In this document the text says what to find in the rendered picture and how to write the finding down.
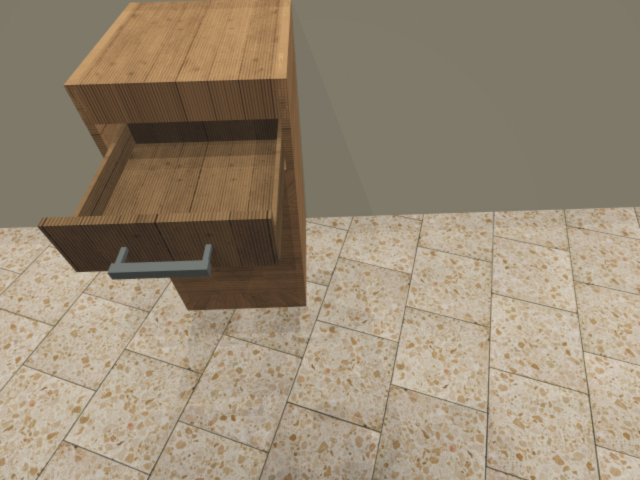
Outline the handle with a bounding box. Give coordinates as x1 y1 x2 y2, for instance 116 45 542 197
107 244 213 280

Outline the cabinet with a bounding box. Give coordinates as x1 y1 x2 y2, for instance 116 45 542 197
64 0 306 311

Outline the drawer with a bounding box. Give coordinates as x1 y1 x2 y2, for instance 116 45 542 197
37 119 285 272

